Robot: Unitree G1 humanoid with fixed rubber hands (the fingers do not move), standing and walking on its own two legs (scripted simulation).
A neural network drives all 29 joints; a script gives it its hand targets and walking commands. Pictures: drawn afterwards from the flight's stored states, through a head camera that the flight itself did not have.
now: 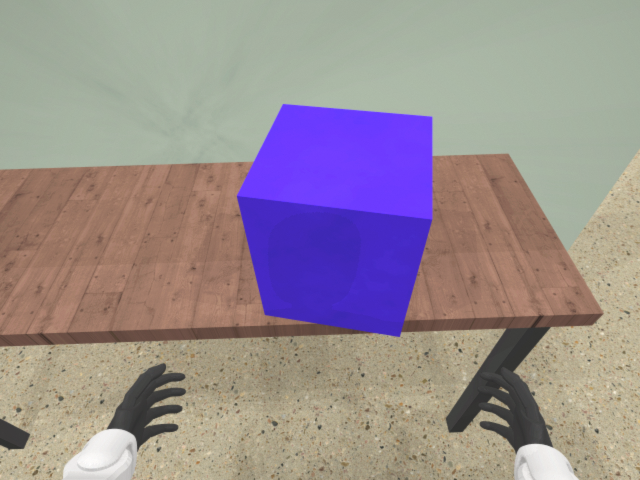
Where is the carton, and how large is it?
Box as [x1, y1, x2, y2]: [237, 104, 431, 336]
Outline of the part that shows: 283,104 237,194 238,203 264,313 268,315 399,336 431,221 431,117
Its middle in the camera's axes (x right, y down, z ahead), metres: +0.03 -0.02 +0.57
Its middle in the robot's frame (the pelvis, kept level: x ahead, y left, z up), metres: +0.43 -0.02 +0.07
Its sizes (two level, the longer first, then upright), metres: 0.210 0.200 0.250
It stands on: a table, 0.72 m high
